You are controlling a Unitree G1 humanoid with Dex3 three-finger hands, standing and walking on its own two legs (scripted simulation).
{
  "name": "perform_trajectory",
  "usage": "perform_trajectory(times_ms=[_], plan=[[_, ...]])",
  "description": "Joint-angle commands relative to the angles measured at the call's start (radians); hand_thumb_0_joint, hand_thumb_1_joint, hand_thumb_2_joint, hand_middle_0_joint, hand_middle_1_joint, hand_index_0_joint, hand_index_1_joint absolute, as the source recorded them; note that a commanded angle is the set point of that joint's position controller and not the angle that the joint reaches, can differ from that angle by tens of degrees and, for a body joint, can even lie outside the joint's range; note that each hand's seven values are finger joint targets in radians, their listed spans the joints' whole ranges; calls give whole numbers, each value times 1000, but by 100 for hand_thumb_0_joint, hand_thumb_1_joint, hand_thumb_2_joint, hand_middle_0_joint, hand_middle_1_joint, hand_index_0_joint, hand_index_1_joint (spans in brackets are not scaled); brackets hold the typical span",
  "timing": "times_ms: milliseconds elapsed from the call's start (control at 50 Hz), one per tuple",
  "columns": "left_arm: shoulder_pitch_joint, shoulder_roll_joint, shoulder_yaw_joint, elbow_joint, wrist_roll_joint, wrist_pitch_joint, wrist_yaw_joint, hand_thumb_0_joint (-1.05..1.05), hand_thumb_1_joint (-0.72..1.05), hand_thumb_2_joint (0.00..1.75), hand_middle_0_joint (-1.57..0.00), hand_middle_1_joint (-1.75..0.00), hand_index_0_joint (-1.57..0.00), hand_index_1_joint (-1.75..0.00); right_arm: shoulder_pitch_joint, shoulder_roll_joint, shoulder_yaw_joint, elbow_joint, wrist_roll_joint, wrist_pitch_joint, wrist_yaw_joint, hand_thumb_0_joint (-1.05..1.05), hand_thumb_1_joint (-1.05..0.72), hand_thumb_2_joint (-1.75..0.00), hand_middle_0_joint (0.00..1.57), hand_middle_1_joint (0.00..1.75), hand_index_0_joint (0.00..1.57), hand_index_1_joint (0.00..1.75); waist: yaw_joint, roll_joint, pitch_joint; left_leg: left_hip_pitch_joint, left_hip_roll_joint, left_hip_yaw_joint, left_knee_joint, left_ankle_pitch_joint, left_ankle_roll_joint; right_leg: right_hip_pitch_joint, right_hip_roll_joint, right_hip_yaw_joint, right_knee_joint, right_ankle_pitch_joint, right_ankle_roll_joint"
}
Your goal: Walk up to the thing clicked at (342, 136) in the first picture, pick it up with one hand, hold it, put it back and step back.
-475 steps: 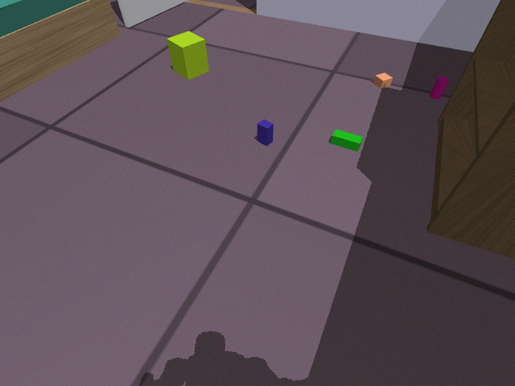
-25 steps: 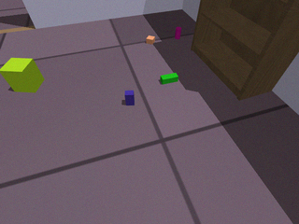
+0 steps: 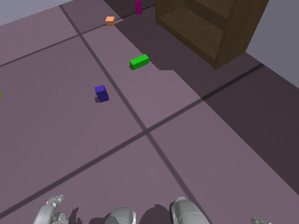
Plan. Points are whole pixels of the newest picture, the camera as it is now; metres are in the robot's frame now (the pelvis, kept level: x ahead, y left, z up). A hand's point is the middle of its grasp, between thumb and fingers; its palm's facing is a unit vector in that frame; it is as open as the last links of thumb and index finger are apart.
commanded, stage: walk up
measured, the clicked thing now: (139, 61) +1.45 +0.10 -0.72
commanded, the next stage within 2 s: stand in 1.12 s
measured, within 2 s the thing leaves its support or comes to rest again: neither
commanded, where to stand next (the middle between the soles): +0.05 +0.02 m, yaw -7 degrees
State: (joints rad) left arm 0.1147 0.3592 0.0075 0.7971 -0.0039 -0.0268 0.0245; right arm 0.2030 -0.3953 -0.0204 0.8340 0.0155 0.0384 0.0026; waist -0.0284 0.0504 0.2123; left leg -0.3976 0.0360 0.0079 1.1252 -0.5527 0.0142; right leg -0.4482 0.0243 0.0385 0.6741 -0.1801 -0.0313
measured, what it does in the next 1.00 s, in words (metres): steps on the spot: left foot, then right foot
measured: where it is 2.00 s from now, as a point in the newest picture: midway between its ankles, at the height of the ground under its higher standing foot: outside the picture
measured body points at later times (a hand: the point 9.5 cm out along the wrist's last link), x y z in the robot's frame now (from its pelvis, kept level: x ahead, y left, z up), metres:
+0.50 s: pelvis -0.02 +0.04 +0.00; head +0.03 +0.05 +0.45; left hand +0.09 +0.36 -0.13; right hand +0.00 -0.31 -0.10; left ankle +0.02 +0.16 -0.71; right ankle -0.05 -0.10 -0.71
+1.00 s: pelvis -0.02 +0.03 +0.02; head -0.01 +0.02 +0.47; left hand +0.15 +0.31 -0.09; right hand +0.01 -0.29 -0.11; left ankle +0.02 +0.17 -0.71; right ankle -0.04 -0.10 -0.71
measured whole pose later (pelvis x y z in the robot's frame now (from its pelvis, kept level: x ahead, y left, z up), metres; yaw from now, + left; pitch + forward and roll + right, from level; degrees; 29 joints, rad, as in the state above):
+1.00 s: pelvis -0.02 +0.03 +0.02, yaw -11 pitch -3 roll +1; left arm 0.08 0.35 0.01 1.07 0.00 -0.02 0.00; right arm 0.11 -0.38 -0.01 1.07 0.00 -0.02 0.02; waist -0.02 0.02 0.06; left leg -0.21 0.06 0.07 0.52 -0.26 -0.03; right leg -0.20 0.01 0.09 0.55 -0.31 0.01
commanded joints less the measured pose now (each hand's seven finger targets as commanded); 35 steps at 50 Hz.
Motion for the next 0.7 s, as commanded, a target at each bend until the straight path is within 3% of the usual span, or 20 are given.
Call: perform_trajectory(times_ms=[0, 100, 160, 180, 200, 220, 240, 300, 400, 440, 460, 480, 500, 520, 540, 560, 580, 620, 640, 680], plan=[[57, 276, 87, -45, 20, -2, 28, 0, 90, 90, -20, -30, -20, -30, 141, -201, -65, 2, -12, -1, -16, 0, -90, -90, 20, 30, 20, 30, 24, -220, -294, -33, 9, -6, -53, 64, -3, 167, -172, 262, -189, 106, -161], [9, 289, 105, -56, 32, 31, 13, 0, 90, 90, -20, -30, -20, -30, 111, -208, -73, 38, -20, -18, -21, 0, -90, -90, 20, 30, 20, 30, 37, -302, -250, 38, -19, 31, -266, 87, -12, 43, -174, 288, -194, -109, -166], [-37, 251, 96, -59, 18, 58, 4, 0, 90, 90, -20, -30, -20, -30, 164, -212, -87, 76, -39, -40, -21, 0, -90, -90, 20, 30, 20, 30, -11, -203, -232, 220, -26, 13, -466, 232, 6, -157, -125, 309, -94, -225, -109], [-28, 209, 85, -60, 10, 61, 5, 0, 90, 90, -20, -30, -20, -30, 154, -245, -93, 67, -55, -47, -23, 0, -90, -90, 20, 30, 20, 30, -20, -41, -212, 173, 70, -154, -632, 71, 35, -192, -38, 264, 44, -293, -73], [-26, 186, 79, -57, 9, 57, 7, 0, 90, 90, -20, -30, -20, -30, 73, -347, -111, 34, -55, -52, -22, 0, -90, -90, 20, 30, 20, 30, -21, 192, -181, 62, 336, -518, -851, -108, 144, -214, 114, 119, 304, -352, -14], [-39, 263, 107, -39, 26, 52, 17, 0, 90, 90, -20, -30, -20, -30, -17, -406, -128, 7, -49, -56, -20, 0, -90, -90, 20, 30, 20, 30, -19, 208, -120, -90, 460, -639, -913, -114, 257, -156, 75, 157, 466, -379, 8], [-2, 295, 116, -24, 26, 46, 11, 0, 90, 90, -20, -30, -20, -30, -86, -377, -124, -13, -50, -62, -24, 0, -90, -90, 20, 30, 20, 30, 22, 172, -89, -108, 476, -611, -882, -38, 296, -138, 29, 160, 533, -352, 17], [93, 258, 120, 43, 6, 47, -11, 0, 90, 90, -20, -30, -20, -30, -79, -259, -93, -15, -54, -77, -35, 0, -90, -90, 20, 30, 20, 30, 62, 63, -130, 28, 210, -208, -730, 257, 132, -121, 62, 123, 525, -230, 14], [31, 207, 96, 28, 8, 11, -25, 0, 90, 90, -20, -30, -20, -30, 43, -280, -99, 8, -66, -73, -16, 0, -90, -90, 20, 30, 20, 30, -25, 177, -278, 351, 219, -154, -610, 355, 183, -66, 2, -4, 106, -382, 47], [80, 194, 87, 65, 14, -3, -17, 0, 90, 90, -20, -30, -20, -30, 31, -280, -89, 6, -63, -60, -11, 0, -90, -90, 20, 30, 20, 30, 0, 173, -281, 296, 199, -94, -532, 517, 170, 82, 19, -56, -113, -304, 35], [136, 185, 85, 105, 19, -8, -10, 0, 90, 90, -20, -30, -20, -30, 2, -275, -82, 2, -53, -50, -8, 0, -90, -90, 20, 30, 20, 30, 33, 154, -283, 245, 183, -55, -461, 591, 145, 192, 31, -90, -274, -137, 26], [161, 223, 97, 129, 27, -15, -1, 0, 90, 90, -20, -30, -20, -30, 9, -225, -65, 0, -40, -48, -6, 0, -90, -90, 20, 30, 20, 30, 42, 87, -289, 165, 158, -34, -396, 581, 94, 307, -1, -24, -302, -16, 6], [164, 270, 109, 129, 32, -22, 6, 0, 90, 90, -20, -30, -20, -30, 17, -173, -43, -6, -29, -50, -8, 0, -90, -90, 20, 30, 20, 30, 44, -27, -299, 36, 124, -23, -323, 463, 48, 406, -85, 156, -270, 75, -27], [122, 314, 113, 115, 42, -31, 9, 0, 90, 90, -20, -30, -20, -30, 5, -124, -24, -23, -21, -54, -5, 0, -90, -90, 20, 30, 20, 30, 29, -179, -264, -155, 40, 24, -292, 210, -6, 458, -244, 418, -263, 143, -100], [85, 358, 108, 103, 33, -26, 8, 0, 90, 90, -20, -30, -20, -30, -45, -189, -45, -15, -21, -52, -20, 0, -90, -90, 20, 30, 20, 30, 44, -183, -245, -46, 50, -17, -301, -13, 7, 277, -335, 467, -222, 201, -214], [29, 335, 100, 95, 22, -20, 2, 0, 90, 90, -20, -30, -20, -30, 1, -205, -57, 24, -24, -60, -21, 0, -90, -90, 20, 30, 20, 30, -1, -179, -208, 106, 61, -21, -354, 74, 11, 131, -305, 389, -186, 174, -205], [-2, 289, 87, 97, 12, -14, -5, 0, 90, 90, -20, -30, -20, -30, 11, -209, -61, 47, -20, -72, -16, 0, -90, -90, 20, 30, 20, 30, -28, -145, -200, 174, 40, -2, -479, 123, 24, 98, -225, 250, -165, 142, -142], [-37, 235, 74, 96, 2, -17, -5, 0, 90, 90, -20, -30, -20, -30, 23, -231, -63, 80, -14, -83, -10, 0, -90, -90, 20, 30, 20, 30, -29, -80, -236, 234, 113, -71, -611, 514, 45, 132, -103, 86, -80, 153, -36], [-17, 223, 71, 103, -1, -17, -8, 0, 90, 90, -20, -30, -20, -30, 24, -251, -64, 87, -19, -87, -13, 0, -90, -90, 20, 30, 20, 30, -12, -63, -257, 254, 168, -147, -646, 562, 81, 121, -55, 58, -29, 114, -14], [70, 224, 70, 157, 3, -13, -7, 0, 90, 90, -20, -30, -20, -30, -67, -277, -58, 77, -21, -86, -8, 0, -90, -90, 20, 30, 20, 30, 49, -27, -239, 148, 242, -231, -657, 375, 146, 183, -31, 35, -43, -133, -11]])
